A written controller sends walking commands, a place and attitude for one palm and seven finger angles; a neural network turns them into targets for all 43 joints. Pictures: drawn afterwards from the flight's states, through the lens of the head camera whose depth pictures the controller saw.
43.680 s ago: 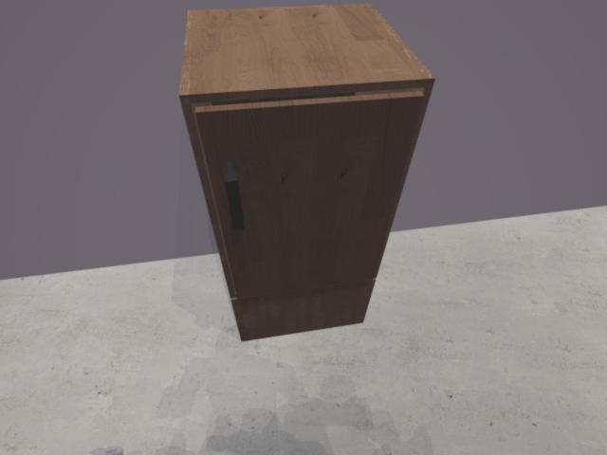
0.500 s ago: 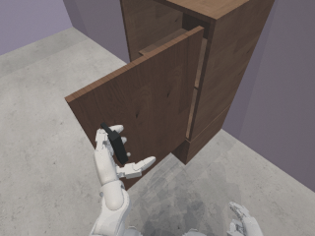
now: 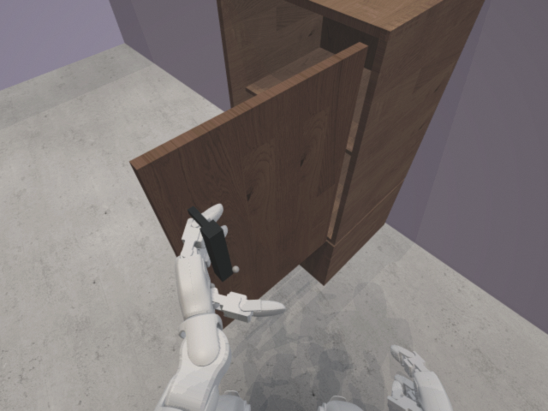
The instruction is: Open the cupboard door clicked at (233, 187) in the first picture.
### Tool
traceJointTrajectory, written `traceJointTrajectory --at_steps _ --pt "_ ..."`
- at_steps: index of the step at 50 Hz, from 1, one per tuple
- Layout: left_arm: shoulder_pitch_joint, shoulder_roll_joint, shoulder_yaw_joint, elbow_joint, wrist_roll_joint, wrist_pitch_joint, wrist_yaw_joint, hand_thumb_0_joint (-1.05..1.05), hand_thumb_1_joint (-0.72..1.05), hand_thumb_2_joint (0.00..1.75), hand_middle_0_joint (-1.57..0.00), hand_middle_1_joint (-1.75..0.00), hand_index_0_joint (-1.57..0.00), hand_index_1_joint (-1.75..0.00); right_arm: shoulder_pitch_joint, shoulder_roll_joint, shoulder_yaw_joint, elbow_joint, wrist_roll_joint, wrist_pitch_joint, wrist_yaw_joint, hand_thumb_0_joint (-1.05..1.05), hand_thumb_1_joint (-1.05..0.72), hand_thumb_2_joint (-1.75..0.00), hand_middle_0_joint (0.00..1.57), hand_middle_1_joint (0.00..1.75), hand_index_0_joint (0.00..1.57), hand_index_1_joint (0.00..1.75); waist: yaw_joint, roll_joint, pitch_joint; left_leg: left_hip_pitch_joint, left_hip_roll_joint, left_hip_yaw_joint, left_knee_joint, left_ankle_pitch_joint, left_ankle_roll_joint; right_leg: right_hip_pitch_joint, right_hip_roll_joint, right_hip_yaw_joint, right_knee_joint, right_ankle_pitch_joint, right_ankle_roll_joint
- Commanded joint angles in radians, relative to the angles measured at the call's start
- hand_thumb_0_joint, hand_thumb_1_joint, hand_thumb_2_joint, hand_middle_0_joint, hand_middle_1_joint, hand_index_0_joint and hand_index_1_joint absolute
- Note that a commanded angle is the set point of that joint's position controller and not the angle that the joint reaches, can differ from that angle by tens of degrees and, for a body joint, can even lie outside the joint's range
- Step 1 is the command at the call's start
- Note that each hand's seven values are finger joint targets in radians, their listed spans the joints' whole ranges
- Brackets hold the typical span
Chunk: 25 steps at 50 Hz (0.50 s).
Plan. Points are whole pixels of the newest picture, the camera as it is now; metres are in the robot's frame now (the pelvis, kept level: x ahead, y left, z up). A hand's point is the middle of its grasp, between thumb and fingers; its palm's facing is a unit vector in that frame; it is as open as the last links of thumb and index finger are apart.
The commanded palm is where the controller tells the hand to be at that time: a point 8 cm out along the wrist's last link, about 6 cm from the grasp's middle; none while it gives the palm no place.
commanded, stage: slide the hand sideways off the handle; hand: left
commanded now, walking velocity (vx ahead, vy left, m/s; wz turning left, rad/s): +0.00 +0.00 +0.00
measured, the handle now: (210, 244) +0.35 +0.12 +0.04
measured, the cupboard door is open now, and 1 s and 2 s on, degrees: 88 90 90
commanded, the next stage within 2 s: draw the hand back to the body in 1.14 s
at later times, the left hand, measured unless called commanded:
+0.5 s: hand (219, 304) +0.25 +0.09 +0.05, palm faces -0.06 -1.00 -0.01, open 16.3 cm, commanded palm +0.23 +0.15 +0.04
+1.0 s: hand (188, 333) +0.22 +0.13 +0.05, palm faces +0.00 -1.00 -0.04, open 16.3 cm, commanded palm +0.18 +0.19 +0.04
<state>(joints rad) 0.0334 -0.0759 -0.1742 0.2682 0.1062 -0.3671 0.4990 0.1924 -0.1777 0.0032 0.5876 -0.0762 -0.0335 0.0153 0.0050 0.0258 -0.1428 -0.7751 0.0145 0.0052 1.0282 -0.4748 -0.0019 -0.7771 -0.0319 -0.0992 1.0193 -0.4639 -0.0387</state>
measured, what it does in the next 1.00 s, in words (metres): stands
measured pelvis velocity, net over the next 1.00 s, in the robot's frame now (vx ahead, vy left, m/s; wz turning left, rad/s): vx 0.01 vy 0.00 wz -0.01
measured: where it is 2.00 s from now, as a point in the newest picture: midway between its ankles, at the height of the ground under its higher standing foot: outside the picture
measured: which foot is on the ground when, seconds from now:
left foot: down 0.00-1.00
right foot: down 0.00-1.00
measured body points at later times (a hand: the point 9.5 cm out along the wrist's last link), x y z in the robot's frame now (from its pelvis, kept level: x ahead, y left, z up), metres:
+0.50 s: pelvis +0.00 +0.02 -0.01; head +0.05 +0.01 +0.44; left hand +0.25 +0.15 +0.05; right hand +0.17 -0.20 -0.09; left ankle +0.02 +0.12 -0.67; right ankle +0.02 -0.10 -0.67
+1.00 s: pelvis +0.01 +0.00 -0.02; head +0.07 -0.01 +0.43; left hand +0.21 +0.18 +0.05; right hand +0.20 -0.22 -0.10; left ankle +0.02 +0.12 -0.67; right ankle +0.02 -0.10 -0.67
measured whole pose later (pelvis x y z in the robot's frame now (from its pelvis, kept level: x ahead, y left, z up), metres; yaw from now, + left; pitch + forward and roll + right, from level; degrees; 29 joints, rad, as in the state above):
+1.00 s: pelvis +0.01 +0.00 -0.02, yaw +0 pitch +15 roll -1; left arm 0.52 0.13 -0.07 -0.20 -0.11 -0.37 -0.05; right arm 0.25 -0.22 0.01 0.42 0.00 -0.09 -0.02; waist 0.02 0.04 -0.14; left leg -0.85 0.02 0.00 1.15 -0.55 0.00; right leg -0.85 -0.03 -0.10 1.13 -0.53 -0.03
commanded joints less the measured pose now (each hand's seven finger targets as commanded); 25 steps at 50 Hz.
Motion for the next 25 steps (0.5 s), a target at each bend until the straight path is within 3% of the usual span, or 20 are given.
traceJointTrajectory --at_steps 1,2,4,5,7,8,10,11,14,16,17,20,25 --pt "-0.253 0.124 -0.114 -0.323 0.016 -0.141 -0.382 0.0 -0.5 0.3 -0.15 -0.3 -0.15 -0.3 -0.005 -0.136 -0.041 -0.163 0.029 -0.048 -0.025 0.0 -0.9 -0.9 0.2 0.3 0.2 0.3 -0.064 -0.023 -0.283 0.133 -0.026 -0.019 -0.098 0.203 0.028 0.187 0.005 0.098 -0.134 0.308 -0.003" --pt "-0.233 0.112 -0.119 -0.315 -0.033 -0.139 -0.452 0.0 -0.5 0.3 -0.15 -0.3 -0.15 -0.3 -0.01 -0.134 -0.036 -0.175 0.042 -0.058 -0.028 0.0 -0.9 -0.9 0.2 0.3 0.2 0.3 -0.061 -0.019 -0.259 0.137 -0.026 -0.024 -0.107 0.186 0.026 0.174 0.008 0.089 -0.139 0.281 -0.003" --pt "-0.231 0.056 -0.101 -0.307 -0.16 -0.11 -0.51 0.0 -0.5 0.3 -0.15 -0.3 -0.15 -0.3 -0.024 -0.132 -0.026 -0.199 0.067 -0.074 -0.037 0.0 -0.9 -0.9 0.2 0.3 0.2 0.3 -0.059 -0.039 -0.205 0.129 -0.026 -0.035 -0.123 0.126 0.023 0.145 0.018 0.07 -0.161 0.187 0.003" --pt "-0.215 0.048 -0.074 -0.3 -0.201 -0.096 -0.509 0.0 -0.5 0.3 -0.15 -0.3 -0.15 -0.3 -0.03 -0.135 -0.025 -0.205 0.073 -0.081 -0.04 0.0 -0.9 -0.9 0.2 0.3 0.2 0.3 -0.051 -0.064 -0.193 0.124 -0.025 -0.041 -0.132 0.105 0.019 0.136 0.022 0.062 -0.168 0.147 0.006" --pt "-0.142 0.06 -0.02 -0.303 -0.235 -0.075 -0.477 0.0 -0.5 0.3 -0.15 -0.3 -0.15 -0.3 -0.037 -0.14 -0.024 -0.217 0.076 -0.092 -0.035 0.0 -0.9 -0.9 0.2 0.3 0.2 0.3 -0.022 -0.077 -0.199 0.112 -0.03 -0.041 -0.14 0.098 0.015 0.143 0.021 0.053 -0.161 0.116 0.006" --pt "-0.111 0.088 0.013 -0.311 -0.226 -0.071 -0.452 0.0 -0.5 0.3 -0.15 -0.3 -0.15 -0.3 -0.032 -0.144 -0.025 -0.222 0.074 -0.091 -0.032 0.0 -0.9 -0.9 0.2 0.3 0.2 0.3 -0.007 -0.094 -0.208 0.106 -0.028 -0.044 -0.144 0.111 0.012 0.153 0.022 0.046 -0.149 0.124 0.005" --pt "-0.073 0.09 0.008 -0.332 -0.187 -0.067 -0.412 0.0 -0.5 0.3 -0.15 -0.3 -0.15 -0.3 -0.023 -0.142 -0.028 -0.235 0.067 -0.089 -0.021 0.0 -0.9 -0.9 0.2 0.3 0.2 0.3 -0.007 -0.103 -0.207 0.101 -0.028 -0.041 -0.137 0.137 0.014 0.145 0.021 0.044 -0.13 0.151 0.005" --pt "-0.032 0.112 0.018 -0.353 -0.165 -0.068 -0.398 0.0 -0.5 0.3 -0.15 -0.3 -0.15 -0.3 -0.02 -0.145 -0.031 -0.245 0.064 -0.087 -0.015 0.0 -0.9 -0.9 0.2 0.3 0.2 0.3 0.007 -0.093 -0.222 0.097 -0.028 -0.038 -0.132 0.157 0.014 0.154 0.021 0.048 -0.12 0.167 0.002" --pt "0.002 0.11 -0.003 -0.401 -0.124 -0.07 -0.378 0.0 -0.5 0.3 -0.15 -0.3 -0.15 -0.3 -0.012 -0.139 -0.032 -0.264 0.06 -0.076 -0.005 0.0 -0.9 -0.9 0.2 0.3 0.2 0.3 0.0 -0.076 -0.207 0.091 -0.024 -0.035 -0.128 0.14 0.012 0.131 0.021 0.047 -0.109 0.154 0.001" --pt "0.054 0.149 0.026 -0.42 -0.11 -0.067 -0.373 0.0 -0.5 0.3 -0.15 -0.3 -0.15 -0.3 -0.008 -0.143 -0.032 -0.274 0.06 -0.069 -0.006 0.0 -0.9 -0.9 0.2 0.3 0.2 0.3 0.007 -0.085 -0.199 0.077 -0.023 -0.036 -0.128 0.141 0.013 0.141 0.024 0.051 -0.108 0.152 -0.003" --pt "0.066 0.123 0.001 -0.433 -0.109 -0.064 -0.378 0.0 -0.5 0.3 -0.15 -0.3 -0.15 -0.3 -0.015 -0.137 -0.03 -0.283 0.06 -0.068 -0.006 0.0 -0.9 -0.9 0.2 0.3 0.2 0.3 0.004 -0.071 -0.192 0.078 -0.023 -0.031 -0.128 0.126 0.013 0.132 0.024 0.05 -0.11 0.142 -0.001" --pt "0.052 0.143 0.017 -0.463 -0.122 -0.06 -0.39 0.0 -0.5 0.3 -0.15 -0.3 -0.15 -0.3 -0.015 -0.139 -0.027 -0.286 0.063 -0.065 -0.016 0.0 -0.9 -0.9 0.2 0.3 0.2 0.3 -0.009 -0.052 -0.16 0.066 -0.023 -0.036 -0.125 0.077 0.013 0.101 0.026 0.051 -0.118 0.088 0.001" --pt "0.123 0.142 0.019 -0.527 -0.144 -0.055 -0.408 0.0 -0.5 0.3 -0.15 -0.3 -0.15 -0.3 -0.004 -0.139 -0.027 -0.293 0.064 -0.082 -0.025 0.0 -0.9 -0.9 0.2 0.3 0.2 0.3 -0.006 -0.032 -0.195 0.09 -0.022 -0.044 -0.116 0.122 0.01 0.106 0.031 0.04 -0.096 0.133 0.0"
